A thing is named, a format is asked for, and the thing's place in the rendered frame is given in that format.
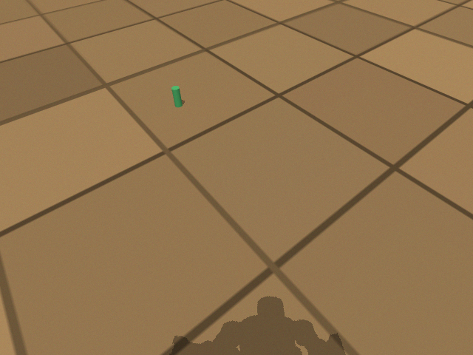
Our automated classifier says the can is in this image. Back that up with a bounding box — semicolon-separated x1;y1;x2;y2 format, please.
171;86;183;107

